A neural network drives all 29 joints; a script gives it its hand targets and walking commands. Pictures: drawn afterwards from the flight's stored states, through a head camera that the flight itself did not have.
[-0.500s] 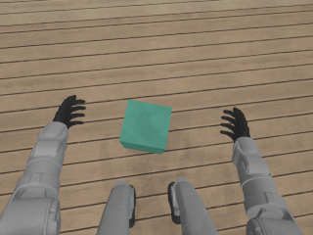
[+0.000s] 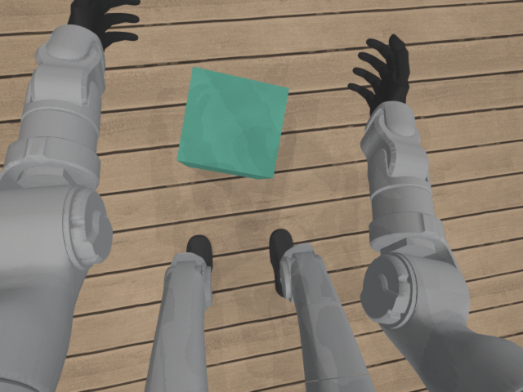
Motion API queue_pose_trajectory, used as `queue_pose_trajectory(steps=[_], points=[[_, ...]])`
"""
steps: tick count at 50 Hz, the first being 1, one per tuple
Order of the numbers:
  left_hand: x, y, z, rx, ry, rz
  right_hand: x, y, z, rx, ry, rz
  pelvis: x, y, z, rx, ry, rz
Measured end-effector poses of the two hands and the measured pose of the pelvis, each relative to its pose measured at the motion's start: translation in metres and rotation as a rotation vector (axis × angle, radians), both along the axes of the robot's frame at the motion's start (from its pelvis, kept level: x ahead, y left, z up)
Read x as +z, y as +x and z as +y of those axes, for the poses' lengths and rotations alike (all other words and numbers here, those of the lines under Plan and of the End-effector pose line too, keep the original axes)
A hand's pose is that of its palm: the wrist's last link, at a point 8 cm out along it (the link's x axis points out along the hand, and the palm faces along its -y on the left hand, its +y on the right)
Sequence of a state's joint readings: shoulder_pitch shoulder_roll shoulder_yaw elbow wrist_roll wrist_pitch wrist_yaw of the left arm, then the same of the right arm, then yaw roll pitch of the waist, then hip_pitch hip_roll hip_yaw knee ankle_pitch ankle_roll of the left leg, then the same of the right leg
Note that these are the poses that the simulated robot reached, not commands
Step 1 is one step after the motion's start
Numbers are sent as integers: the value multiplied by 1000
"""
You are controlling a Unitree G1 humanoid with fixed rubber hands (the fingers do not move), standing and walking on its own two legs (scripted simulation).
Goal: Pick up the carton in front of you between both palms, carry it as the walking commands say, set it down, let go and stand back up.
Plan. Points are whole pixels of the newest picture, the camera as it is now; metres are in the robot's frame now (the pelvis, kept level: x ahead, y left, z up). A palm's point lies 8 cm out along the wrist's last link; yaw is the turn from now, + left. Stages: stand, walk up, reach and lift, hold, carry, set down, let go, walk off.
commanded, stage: reach and lift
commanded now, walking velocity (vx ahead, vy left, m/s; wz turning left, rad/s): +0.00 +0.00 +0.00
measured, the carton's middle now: (231, 132) +0.49 -0.01 -0.51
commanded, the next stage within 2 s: none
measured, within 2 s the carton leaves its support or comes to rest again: leaves its support in 1.56 s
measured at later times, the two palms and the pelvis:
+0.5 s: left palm (142, 105) +0.53 +0.17 -0.35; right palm (330, 136) +0.46 -0.20 -0.35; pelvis -0.03 -0.02 -0.19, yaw -3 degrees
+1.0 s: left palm (159, 109) +0.54 +0.16 -0.45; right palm (312, 132) +0.48 -0.19 -0.44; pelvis -0.04 -0.01 -0.27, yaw -4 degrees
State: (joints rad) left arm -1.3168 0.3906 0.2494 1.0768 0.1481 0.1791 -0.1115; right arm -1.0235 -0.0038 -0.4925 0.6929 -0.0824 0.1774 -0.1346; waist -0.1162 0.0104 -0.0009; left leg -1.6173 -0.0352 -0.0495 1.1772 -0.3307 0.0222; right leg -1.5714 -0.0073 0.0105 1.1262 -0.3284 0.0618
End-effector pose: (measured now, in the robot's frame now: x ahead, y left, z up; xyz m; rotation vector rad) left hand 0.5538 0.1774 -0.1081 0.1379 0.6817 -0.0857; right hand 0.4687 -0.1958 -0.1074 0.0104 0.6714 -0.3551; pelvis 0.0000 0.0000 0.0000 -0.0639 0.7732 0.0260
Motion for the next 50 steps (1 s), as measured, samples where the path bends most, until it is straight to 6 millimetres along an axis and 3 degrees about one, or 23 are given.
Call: queue_pose_trajectory(steps=[5,10,17,22,29,38,40,44,50], points=[[-44,-5,-5,19,-3,21,-40,-2,-1,8,4,20,-21,10,-1,-8,-8,78],[-103,-17,-8,41,4,43,-95,-7,-4,14,10,42,-58,10,-6,-17,-14,134],[-186,-26,-5,59,20,25,-178,-12,-8,32,11,44,-126,-7,-12,-32,-16,131],[-227,-27,-2,63,18,5,-221,-12,-9,37,17,34,-171,-24,-15,-38,-14,74],[-269,-25,-6,62,11,26,-266,-11,-6,42,28,61,-215,-42,-16,-43,-13,-16],[-329,-27,-13,59,8,63,-323,-7,-1,63,31,109,-250,-47,-13,-49,-16,-87],[-339,-27,-14,57,10,59,-329,-4,-5,63,21,109,-255,-46,-12,-52,-15,-111],[-347,-24,-18,44,7,44,-332,3,-7,52,25,92,-262,-42,-12,-57,-17,-130],[-338,-15,-21,39,0,14,-329,10,2,61,30,79,-267,-36,-12,-60,-19,-123]])
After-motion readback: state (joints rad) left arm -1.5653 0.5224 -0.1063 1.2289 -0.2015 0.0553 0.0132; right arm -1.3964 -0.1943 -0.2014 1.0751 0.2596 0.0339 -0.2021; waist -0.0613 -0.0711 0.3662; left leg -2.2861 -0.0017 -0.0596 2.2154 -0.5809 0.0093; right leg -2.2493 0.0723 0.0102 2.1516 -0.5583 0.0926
